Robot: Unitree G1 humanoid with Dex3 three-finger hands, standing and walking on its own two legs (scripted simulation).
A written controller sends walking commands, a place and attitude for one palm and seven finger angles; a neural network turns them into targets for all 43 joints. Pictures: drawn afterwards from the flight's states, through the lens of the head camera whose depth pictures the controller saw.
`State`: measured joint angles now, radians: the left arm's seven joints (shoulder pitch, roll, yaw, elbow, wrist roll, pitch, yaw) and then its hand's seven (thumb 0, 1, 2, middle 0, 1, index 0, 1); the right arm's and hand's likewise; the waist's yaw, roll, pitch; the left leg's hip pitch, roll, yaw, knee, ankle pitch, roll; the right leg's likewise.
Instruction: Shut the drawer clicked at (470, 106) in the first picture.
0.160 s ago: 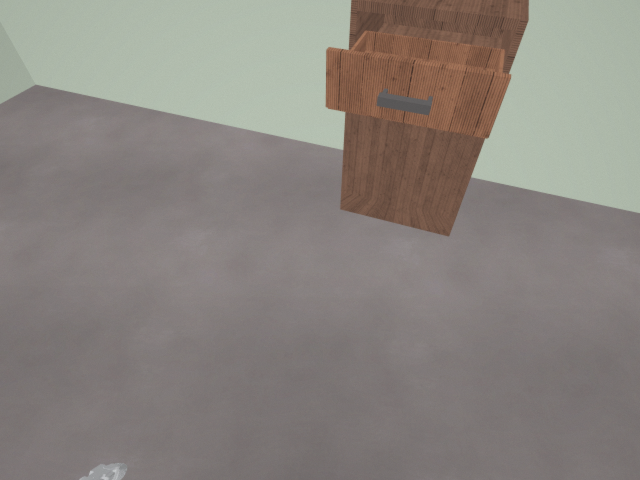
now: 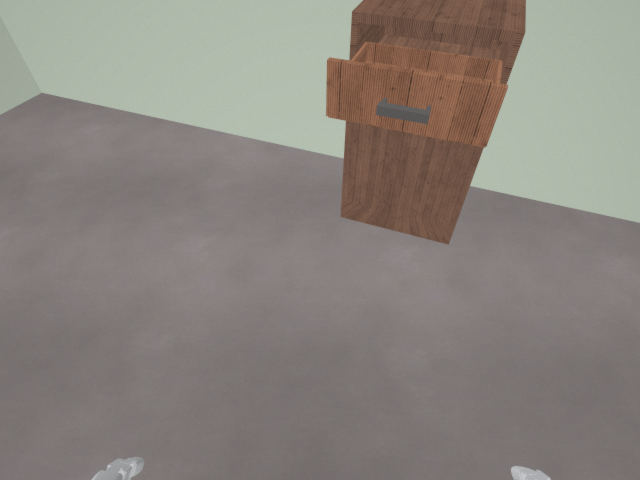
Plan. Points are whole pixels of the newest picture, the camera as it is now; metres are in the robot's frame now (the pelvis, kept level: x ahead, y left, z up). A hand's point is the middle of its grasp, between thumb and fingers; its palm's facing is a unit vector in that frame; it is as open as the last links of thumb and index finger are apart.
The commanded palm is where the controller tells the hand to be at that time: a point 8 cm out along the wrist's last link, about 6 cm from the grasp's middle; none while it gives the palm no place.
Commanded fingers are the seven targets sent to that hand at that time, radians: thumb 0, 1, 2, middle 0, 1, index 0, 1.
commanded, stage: stand and wait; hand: left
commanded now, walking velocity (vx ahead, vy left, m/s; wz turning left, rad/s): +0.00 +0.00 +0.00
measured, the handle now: (404, 108) +0.99 -0.15 -0.02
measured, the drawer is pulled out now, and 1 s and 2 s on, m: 0.30 0.30 0.30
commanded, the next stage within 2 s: look at it before walking up in 0.66 s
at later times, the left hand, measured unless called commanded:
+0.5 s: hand out of the picture +0.05 +0.24 -0.15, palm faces -0.03 -0.94 -0.34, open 7.3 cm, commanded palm none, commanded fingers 0.00 0.90 0.90 -0.20 -0.30 -0.20 -0.30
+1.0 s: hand out of the picture +0.06 +0.24 -0.15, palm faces -0.03 -0.94 -0.33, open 7.3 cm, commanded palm none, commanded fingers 0.00 0.90 0.90 -0.20 -0.30 -0.20 -0.30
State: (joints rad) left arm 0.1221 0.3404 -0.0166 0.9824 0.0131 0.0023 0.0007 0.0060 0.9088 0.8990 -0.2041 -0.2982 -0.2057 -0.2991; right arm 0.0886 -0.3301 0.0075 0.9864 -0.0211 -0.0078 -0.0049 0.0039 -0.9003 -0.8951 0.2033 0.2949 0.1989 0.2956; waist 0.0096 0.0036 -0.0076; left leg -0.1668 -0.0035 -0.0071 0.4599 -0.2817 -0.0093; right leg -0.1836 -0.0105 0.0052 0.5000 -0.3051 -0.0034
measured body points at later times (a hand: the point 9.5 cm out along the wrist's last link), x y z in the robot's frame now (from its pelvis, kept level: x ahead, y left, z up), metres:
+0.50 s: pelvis -0.01 -0.01 +0.00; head -0.01 -0.01 +0.45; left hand +0.05 +0.29 -0.13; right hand +0.06 -0.31 -0.13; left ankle -0.02 +0.13 -0.74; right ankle -0.02 -0.12 -0.74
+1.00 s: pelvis -0.02 -0.01 +0.01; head -0.01 +0.00 +0.46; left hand +0.06 +0.29 -0.13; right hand +0.06 -0.30 -0.13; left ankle -0.02 +0.13 -0.74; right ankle -0.02 -0.12 -0.74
